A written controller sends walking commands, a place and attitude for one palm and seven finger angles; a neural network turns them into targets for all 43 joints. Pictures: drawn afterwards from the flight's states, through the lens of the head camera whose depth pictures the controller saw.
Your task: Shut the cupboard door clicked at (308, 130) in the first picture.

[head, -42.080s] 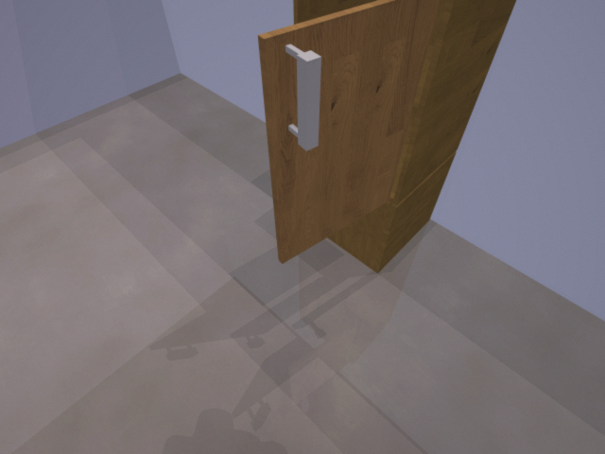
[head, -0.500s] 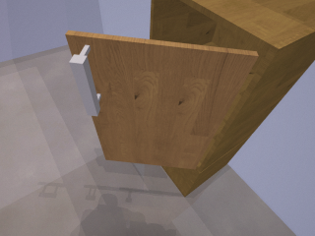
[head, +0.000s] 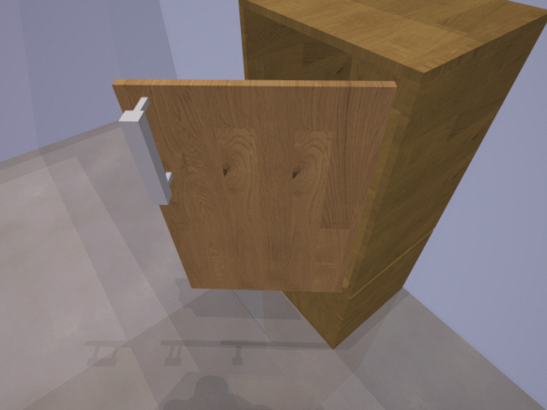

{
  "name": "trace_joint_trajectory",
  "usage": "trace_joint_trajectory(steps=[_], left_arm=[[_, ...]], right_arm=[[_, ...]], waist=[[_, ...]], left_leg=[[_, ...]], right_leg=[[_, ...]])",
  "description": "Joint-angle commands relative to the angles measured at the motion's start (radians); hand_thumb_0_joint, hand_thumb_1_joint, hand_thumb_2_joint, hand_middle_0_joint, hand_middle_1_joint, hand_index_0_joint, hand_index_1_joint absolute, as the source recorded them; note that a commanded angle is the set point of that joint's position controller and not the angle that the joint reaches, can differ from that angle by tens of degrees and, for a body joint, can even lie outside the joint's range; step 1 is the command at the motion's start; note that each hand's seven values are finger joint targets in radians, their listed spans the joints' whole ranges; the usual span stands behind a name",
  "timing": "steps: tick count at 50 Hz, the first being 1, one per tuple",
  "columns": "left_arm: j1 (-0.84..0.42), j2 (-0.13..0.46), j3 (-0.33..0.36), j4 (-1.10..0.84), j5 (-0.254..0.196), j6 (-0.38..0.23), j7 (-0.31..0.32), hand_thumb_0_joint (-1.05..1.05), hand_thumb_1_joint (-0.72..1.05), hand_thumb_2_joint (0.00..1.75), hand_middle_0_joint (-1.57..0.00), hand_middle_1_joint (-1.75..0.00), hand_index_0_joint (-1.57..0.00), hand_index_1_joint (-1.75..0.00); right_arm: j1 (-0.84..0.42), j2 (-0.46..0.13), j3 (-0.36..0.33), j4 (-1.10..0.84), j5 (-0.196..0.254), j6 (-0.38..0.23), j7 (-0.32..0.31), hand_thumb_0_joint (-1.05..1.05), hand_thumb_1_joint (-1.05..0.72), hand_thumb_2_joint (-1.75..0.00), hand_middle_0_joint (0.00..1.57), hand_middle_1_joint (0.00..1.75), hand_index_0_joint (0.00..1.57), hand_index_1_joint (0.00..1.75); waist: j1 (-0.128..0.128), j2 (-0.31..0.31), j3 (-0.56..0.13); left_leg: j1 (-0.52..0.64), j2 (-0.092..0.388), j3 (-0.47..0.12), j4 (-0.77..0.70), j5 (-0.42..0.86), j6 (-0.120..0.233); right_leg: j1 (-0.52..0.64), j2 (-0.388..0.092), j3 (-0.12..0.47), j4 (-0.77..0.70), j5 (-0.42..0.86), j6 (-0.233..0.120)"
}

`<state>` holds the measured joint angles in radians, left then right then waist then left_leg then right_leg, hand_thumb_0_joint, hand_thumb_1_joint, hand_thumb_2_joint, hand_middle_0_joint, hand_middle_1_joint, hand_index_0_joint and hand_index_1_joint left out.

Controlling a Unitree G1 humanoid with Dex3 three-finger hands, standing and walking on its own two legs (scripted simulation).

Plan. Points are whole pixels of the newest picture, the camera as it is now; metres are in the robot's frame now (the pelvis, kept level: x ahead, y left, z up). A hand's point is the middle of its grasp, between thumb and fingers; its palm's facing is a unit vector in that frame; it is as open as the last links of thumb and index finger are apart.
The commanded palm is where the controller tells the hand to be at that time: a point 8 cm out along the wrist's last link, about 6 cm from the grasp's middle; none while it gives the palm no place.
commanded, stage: come to a stop and stand still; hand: left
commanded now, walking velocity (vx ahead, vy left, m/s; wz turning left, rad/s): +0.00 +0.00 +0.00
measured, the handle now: (153, 153) +0.45 +0.22 +0.15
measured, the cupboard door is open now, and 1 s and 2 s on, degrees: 50 50 50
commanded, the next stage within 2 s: look again from close up in 0.12 s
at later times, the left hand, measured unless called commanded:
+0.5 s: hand out of the picture +0.02 +0.15 -0.17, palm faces +0.00 -0.98 -0.17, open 7.4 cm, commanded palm none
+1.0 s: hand out of the picture +0.06 +0.16 -0.17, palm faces +0.01 -0.98 -0.20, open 7.4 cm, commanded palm none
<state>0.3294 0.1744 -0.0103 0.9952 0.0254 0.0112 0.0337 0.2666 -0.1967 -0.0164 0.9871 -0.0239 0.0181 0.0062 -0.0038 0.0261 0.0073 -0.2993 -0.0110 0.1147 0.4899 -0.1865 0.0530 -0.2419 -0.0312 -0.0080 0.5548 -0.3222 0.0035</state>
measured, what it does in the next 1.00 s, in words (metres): shifts its weight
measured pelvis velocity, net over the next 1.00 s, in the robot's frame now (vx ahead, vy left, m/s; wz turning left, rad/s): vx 0.06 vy -0.02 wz -0.01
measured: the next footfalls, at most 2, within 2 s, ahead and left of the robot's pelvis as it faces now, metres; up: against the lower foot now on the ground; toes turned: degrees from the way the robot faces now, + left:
none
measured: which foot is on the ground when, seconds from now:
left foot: down 0.00-1.00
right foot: down 0.00-1.00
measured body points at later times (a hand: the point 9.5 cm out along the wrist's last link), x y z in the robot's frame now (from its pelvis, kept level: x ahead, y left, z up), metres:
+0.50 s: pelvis +0.03 -0.01 +0.01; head +0.05 -0.01 +0.46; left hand +0.03 +0.20 -0.16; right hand +0.01 -0.22 -0.16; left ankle +0.06 +0.09 -0.73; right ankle +0.00 -0.13 -0.73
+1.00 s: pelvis +0.06 -0.02 +0.01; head +0.09 -0.01 +0.45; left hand +0.06 +0.21 -0.15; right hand +0.08 -0.24 -0.15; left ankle +0.06 +0.09 -0.73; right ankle +0.00 -0.13 -0.73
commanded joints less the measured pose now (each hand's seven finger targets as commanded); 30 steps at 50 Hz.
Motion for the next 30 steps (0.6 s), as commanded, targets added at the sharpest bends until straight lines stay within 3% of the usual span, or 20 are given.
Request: trace_joint_trajectory(steps=[1,5,14,19,30], left_arm=[[0.040,0.114,0.021,-0.040,-0.007,-0.027,0.004,0.00,0.90,0.90,-0.20,-0.30,-0.20,-0.30],[0.038,0.116,0.016,-0.016,-0.009,-0.029,0.003,0.00,0.90,0.90,-0.20,-0.30,-0.20,-0.30],[0.053,0.080,0.006,0.045,-0.014,-0.038,0.004,0.00,0.90,0.90,-0.20,-0.30,-0.20,-0.30],[0.047,0.070,0.004,0.067,-0.015,-0.042,0.007,0.00,0.90,0.90,-0.20,-0.30,-0.20,-0.30],[0.042,0.059,0.006,0.090,-0.014,-0.041,0.013,0.00,0.90,0.90,-0.20,-0.30,-0.20,-0.30]], right_arm=[[0.030,-0.073,-0.008,-0.027,0.006,-0.032,-0.012,0.00,-0.90,-0.90,0.20,0.30,0.20,0.30],[0.054,-0.073,-0.005,0.009,0.008,-0.033,-0.012,0.00,-0.90,-0.90,0.20,0.30,0.20,0.30],[0.097,-0.043,0.005,0.081,0.014,-0.049,-0.021,0.00,-0.90,-0.90,0.20,0.30,0.20,0.30],[0.102,-0.031,0.008,0.106,0.016,-0.055,-0.026,0.00,-0.90,-0.90,0.20,0.30,0.20,0.30],[0.067,-0.025,0.007,0.129,0.016,-0.055,-0.034,0.00,-0.90,-0.90,0.20,0.30,0.20,0.30]], waist=[[0.003,-0.032,0.048],[-0.001,-0.026,0.073],[0.003,0.003,0.059],[0.003,-0.022,0.038],[0.002,-0.030,0.049]], left_leg=[[0.032,0.108,-0.172,-0.179,-0.242,0.000],[0.021,0.107,-0.174,-0.181,-0.252,-0.009],[0.053,0.116,-0.161,-0.180,-0.132,-0.012],[0.090,0.118,-0.143,-0.152,-0.020,-0.012],[0.149,0.123,-0.128,-0.136,0.107,-0.011]], right_leg=[[-0.090,-0.046,0.095,-0.177,-0.146,-0.049],[-0.114,-0.061,0.112,-0.207,-0.192,-0.051],[-0.044,-0.062,0.087,-0.191,-0.001,-0.050],[-0.013,-0.068,0.082,-0.185,0.090,-0.045],[-0.002,-0.071,0.077,-0.185,0.180,-0.034]])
